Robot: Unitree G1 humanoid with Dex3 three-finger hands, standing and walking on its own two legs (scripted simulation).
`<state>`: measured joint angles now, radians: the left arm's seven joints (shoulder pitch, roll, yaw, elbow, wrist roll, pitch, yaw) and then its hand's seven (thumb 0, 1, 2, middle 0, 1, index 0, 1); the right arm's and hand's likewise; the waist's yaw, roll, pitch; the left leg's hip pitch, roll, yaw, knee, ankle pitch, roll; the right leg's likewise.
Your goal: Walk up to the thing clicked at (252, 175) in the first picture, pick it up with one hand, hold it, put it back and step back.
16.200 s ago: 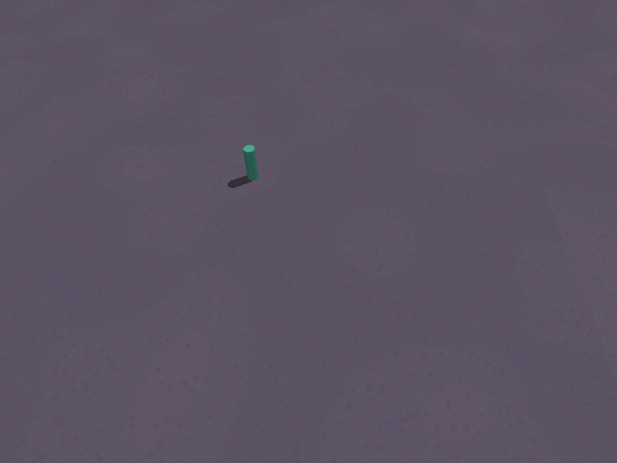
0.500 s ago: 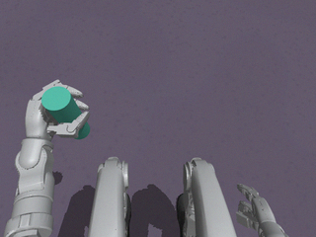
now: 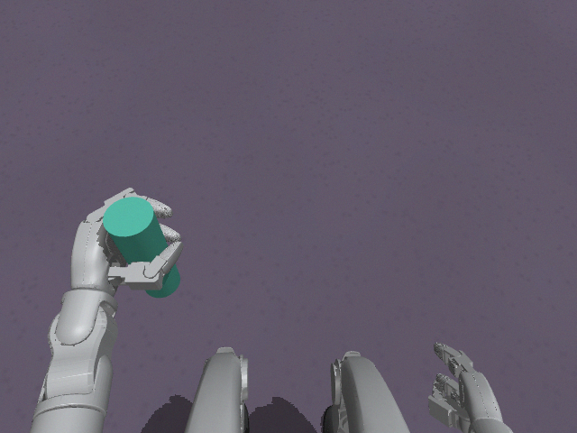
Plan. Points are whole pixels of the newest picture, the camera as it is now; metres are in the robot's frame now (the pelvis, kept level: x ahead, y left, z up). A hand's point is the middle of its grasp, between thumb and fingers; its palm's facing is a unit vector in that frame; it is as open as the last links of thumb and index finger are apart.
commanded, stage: lift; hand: left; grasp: from the side
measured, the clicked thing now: (147, 253) +0.35 +0.20 +0.02
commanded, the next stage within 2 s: hold in 1.02 s
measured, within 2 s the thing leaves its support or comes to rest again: neither
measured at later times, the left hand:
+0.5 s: hand (136, 211) +0.35 +0.17 +0.12, palm faces +0.00 -1.00 -0.02, open 7.2 cm
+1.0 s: hand (135, 182) +0.36 +0.17 +0.16, palm faces -0.01 -1.00 +0.00, open 7.2 cm
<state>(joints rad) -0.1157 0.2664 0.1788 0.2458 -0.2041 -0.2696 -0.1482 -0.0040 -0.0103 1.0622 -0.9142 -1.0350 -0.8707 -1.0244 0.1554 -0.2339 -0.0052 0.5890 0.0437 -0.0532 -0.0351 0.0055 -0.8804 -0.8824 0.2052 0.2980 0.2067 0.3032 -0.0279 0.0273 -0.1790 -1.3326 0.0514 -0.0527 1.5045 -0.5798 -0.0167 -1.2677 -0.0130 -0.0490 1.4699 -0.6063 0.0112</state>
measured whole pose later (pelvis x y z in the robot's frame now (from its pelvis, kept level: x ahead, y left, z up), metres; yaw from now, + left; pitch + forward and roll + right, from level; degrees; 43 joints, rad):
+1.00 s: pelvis +0.04 -0.01 +0.11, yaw +1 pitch +10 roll -1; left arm -0.12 0.22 0.15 0.41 -0.22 -0.33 -0.21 -0.01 -0.01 1.06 -0.91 -1.05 -0.86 -1.04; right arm 0.23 -0.23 0.00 0.65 0.02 -0.04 -0.04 0.01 -0.88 -0.89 0.20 0.30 0.21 0.30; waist -0.02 0.02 -0.06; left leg -0.70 0.05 -0.01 0.96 -0.43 -0.02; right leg -0.66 -0.01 -0.03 0.94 -0.45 0.01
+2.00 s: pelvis +0.04 -0.01 +0.13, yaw +1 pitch +5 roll -1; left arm -0.13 0.21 0.15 0.43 -0.21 -0.32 -0.21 -0.01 -0.01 1.06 -0.90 -1.06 -0.86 -1.05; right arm 0.23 -0.23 0.00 0.66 0.02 -0.04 -0.04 0.01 -0.89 -0.89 0.20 0.30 0.21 0.30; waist -0.02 0.01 -0.03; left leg -0.53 0.05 0.00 0.81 -0.37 -0.02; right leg -0.50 -0.01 -0.02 0.80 -0.39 0.01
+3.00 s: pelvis +0.03 -0.01 +0.13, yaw +1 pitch +5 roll -1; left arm -0.14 0.21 0.15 0.46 -0.21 -0.34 -0.21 -0.01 -0.01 1.06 -0.90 -1.06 -0.86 -1.06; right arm 0.23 -0.23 0.00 0.67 0.01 -0.04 -0.04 0.01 -0.89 -0.89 0.20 0.30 0.21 0.30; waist -0.02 0.02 -0.03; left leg -0.53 0.04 0.00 0.81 -0.36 -0.02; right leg -0.49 -0.01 -0.03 0.80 -0.39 0.01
